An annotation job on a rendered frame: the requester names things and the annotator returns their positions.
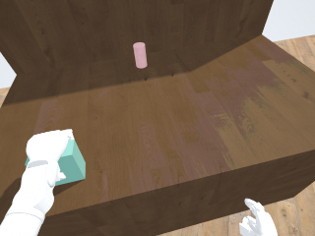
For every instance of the robot left hand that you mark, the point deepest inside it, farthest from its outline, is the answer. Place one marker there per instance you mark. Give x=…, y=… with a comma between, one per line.
x=50, y=144

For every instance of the robot right hand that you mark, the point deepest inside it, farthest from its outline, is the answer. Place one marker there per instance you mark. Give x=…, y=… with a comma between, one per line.
x=261, y=224

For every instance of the sponge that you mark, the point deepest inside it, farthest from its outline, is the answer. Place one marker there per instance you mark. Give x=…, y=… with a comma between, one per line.
x=71, y=163

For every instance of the table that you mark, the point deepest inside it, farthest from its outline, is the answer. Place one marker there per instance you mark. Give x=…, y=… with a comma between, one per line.
x=219, y=115

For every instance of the left robot forearm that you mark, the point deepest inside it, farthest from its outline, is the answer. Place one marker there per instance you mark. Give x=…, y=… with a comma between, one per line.
x=34, y=199

